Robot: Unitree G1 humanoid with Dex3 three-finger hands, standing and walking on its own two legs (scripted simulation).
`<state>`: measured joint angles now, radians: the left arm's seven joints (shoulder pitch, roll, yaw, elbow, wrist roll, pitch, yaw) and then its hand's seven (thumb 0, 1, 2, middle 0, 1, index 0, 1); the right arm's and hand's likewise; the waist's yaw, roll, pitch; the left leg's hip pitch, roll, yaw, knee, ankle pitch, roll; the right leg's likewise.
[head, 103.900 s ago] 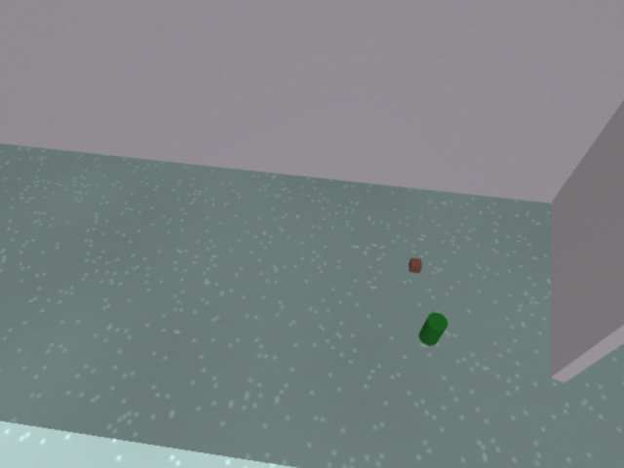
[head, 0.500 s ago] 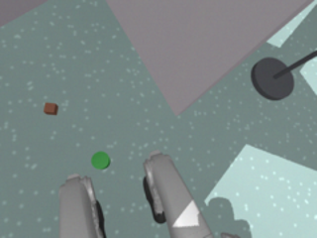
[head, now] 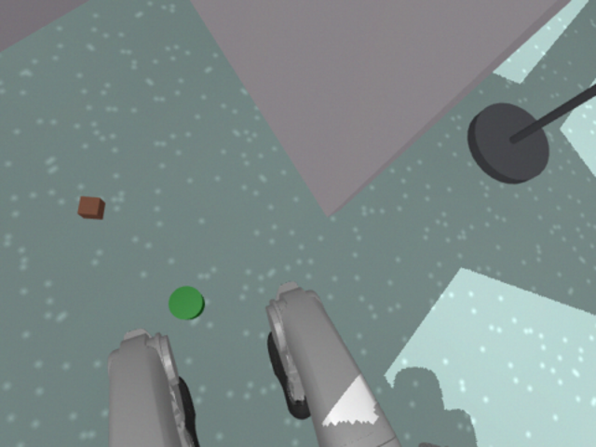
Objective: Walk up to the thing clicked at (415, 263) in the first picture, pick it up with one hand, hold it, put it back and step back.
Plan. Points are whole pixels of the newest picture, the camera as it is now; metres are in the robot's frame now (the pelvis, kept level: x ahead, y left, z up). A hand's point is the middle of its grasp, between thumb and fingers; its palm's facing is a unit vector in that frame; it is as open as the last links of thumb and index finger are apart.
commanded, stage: go down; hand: left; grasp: from above
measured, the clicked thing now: (91, 208) +0.59 +0.25 -0.49
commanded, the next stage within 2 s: approach in 0.04 s
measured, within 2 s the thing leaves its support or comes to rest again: neither
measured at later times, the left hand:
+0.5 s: hand out of the picture +0.52 +0.27 -0.11, palm faces -0.15 -0.40 -0.91, open 14.0 cm
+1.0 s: hand (82, 224) +0.51 +0.23 -0.35, palm faces -0.09 -0.42 -0.90, open 14.2 cm
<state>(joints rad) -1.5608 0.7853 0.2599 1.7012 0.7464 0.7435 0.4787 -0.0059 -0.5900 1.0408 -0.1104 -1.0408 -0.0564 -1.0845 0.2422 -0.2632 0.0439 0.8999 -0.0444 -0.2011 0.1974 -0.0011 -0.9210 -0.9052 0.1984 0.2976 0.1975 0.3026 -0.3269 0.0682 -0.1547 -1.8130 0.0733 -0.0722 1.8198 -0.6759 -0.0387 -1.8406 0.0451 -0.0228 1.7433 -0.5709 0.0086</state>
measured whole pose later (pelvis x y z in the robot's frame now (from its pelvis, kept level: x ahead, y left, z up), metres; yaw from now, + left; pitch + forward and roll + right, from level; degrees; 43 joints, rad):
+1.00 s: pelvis -0.02 +0.00 -0.16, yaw -2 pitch +37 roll -7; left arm -1.55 0.85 0.35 1.77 0.61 0.57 0.81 -0.01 -0.58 1.00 -0.11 -1.09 -0.09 -1.10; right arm 0.10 -0.30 0.20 0.85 -0.24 -0.22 0.31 0.00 -0.92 -0.90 0.20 0.30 0.20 0.30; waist -0.46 -0.02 0.15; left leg -2.28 0.01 -0.16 2.36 -0.73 -0.06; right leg -2.28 0.01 -0.07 2.24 -0.61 0.03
